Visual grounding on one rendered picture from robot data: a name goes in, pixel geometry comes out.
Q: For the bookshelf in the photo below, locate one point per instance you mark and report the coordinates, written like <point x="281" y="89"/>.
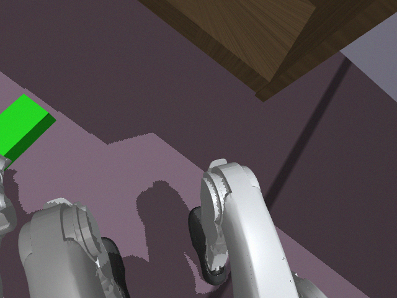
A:
<point x="269" y="44"/>

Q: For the left robot foot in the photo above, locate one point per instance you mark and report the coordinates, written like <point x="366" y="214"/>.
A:
<point x="118" y="269"/>

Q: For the left robot hand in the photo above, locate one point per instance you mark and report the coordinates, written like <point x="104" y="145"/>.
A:
<point x="8" y="161"/>

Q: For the left robot arm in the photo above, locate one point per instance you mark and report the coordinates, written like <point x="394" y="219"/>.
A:
<point x="8" y="218"/>

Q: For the carton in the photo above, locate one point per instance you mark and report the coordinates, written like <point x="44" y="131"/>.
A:
<point x="22" y="123"/>

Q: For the right robot hand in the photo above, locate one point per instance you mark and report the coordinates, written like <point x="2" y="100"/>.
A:
<point x="306" y="289"/>

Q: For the right robot foot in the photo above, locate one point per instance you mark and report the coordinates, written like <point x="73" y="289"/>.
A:
<point x="198" y="241"/>

